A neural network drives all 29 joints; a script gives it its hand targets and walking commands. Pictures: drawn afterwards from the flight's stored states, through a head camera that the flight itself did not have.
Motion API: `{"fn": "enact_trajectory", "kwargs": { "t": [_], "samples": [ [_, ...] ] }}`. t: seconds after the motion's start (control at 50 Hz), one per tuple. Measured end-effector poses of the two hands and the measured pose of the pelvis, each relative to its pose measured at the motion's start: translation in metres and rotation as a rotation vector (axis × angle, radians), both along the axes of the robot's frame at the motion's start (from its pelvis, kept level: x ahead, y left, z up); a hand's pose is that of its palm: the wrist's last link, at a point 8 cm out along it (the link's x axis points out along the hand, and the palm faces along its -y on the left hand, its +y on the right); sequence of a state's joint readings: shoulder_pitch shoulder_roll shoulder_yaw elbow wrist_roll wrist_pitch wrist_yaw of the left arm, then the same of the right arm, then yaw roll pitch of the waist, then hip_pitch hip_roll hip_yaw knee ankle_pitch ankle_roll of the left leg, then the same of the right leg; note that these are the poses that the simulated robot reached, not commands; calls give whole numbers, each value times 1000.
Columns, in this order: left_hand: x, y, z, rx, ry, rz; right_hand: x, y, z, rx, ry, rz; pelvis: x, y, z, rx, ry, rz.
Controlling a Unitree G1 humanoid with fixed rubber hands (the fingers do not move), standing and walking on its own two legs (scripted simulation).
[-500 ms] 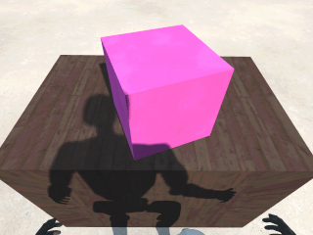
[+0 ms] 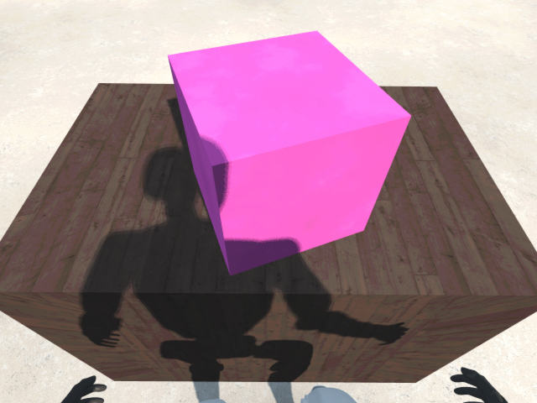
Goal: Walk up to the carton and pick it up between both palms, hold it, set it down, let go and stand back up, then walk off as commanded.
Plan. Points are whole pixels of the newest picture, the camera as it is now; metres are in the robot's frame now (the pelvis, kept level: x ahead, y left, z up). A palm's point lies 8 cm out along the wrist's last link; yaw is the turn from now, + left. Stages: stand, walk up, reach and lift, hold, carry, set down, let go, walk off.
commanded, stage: walk up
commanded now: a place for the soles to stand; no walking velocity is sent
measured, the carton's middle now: (274, 150) +0.51 -0.01 +0.09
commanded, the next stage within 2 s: stand in 1.48 s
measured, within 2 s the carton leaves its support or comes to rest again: neither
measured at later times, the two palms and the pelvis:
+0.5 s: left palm out of the picture +0.03 +0.30 -0.09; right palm out of the picture +0.05 -0.33 -0.09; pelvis -0.07 -0.02 -0.01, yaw +0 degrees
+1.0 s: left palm out of the picture +0.05 +0.31 -0.08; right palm out of the picture +0.05 -0.31 -0.07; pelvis -0.07 +0.00 +0.00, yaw +0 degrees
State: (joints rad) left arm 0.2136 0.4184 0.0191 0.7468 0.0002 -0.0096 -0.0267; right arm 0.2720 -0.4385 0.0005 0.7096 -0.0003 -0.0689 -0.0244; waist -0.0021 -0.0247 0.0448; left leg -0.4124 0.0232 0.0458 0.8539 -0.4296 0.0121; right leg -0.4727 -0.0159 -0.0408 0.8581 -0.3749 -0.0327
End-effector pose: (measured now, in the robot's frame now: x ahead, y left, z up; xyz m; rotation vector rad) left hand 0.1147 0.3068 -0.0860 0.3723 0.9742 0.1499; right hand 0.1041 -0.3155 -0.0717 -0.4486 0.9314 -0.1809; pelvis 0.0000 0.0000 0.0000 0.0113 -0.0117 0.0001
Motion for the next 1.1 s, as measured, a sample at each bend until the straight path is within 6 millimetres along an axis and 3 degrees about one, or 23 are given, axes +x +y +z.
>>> {"fn": "enact_trajectory", "kwargs": {
  "t": [0.1,0.2,0.38,0.58,0.76,1.1],
  "samples": [
    [-2,0,0,3,-10,-3,-4,0,-1,-1,11,-5,-8,0,-1,0,-12,0],
    [-14,1,-1,4,-17,-5,-20,1,-4,-3,30,-12,-25,2,-2,-1,-41,1],
    [-49,2,-5,9,12,10,-51,0,-9,5,42,-17,-54,1,-5,2,-77,2],
    [-99,-12,4,60,79,31,-62,-13,-28,62,44,-11,-73,-19,-6,19,-74,0],
    [-91,3,15,87,41,18,-70,4,-38,89,42,-6,-80,-7,-7,4,-43,0],
    [-65,1,0,-6,-26,12,-47,2,6,1,-38,2,-66,3,0,-9,-14,2]
  ]
}}
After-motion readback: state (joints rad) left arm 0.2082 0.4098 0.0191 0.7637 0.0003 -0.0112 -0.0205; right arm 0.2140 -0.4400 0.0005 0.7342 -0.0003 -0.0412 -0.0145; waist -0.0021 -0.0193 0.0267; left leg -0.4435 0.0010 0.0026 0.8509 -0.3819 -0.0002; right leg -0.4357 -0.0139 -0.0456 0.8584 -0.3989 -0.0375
